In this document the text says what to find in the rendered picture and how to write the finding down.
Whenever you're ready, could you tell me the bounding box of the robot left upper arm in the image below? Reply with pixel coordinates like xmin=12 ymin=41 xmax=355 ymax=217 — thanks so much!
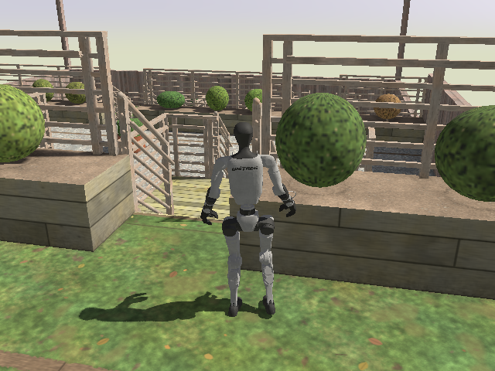
xmin=208 ymin=156 xmax=229 ymax=199

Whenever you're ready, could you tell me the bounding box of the left robot forearm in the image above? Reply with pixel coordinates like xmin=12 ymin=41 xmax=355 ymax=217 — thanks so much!
xmin=203 ymin=188 xmax=217 ymax=213

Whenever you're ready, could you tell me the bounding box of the right robot forearm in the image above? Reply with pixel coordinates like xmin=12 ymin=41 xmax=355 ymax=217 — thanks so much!
xmin=278 ymin=183 xmax=294 ymax=207

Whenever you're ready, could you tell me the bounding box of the left robot hand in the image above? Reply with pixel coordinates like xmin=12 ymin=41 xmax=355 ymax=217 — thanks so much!
xmin=200 ymin=210 xmax=218 ymax=225

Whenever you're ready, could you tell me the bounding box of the right robot foot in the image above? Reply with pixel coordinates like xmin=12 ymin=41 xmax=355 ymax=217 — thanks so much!
xmin=263 ymin=295 xmax=275 ymax=315

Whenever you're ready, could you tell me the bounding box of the robot right upper arm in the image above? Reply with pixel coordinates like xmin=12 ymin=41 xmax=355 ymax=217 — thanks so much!
xmin=261 ymin=155 xmax=285 ymax=196

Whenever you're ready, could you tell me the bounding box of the left robot foot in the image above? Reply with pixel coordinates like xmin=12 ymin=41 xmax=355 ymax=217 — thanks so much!
xmin=228 ymin=297 xmax=242 ymax=317

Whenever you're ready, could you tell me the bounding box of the robot foot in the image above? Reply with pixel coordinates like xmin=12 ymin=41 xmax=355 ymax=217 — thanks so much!
xmin=228 ymin=297 xmax=242 ymax=317
xmin=263 ymin=295 xmax=275 ymax=315

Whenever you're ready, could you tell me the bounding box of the right robot hand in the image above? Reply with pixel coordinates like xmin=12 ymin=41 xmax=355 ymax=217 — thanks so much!
xmin=279 ymin=200 xmax=296 ymax=217

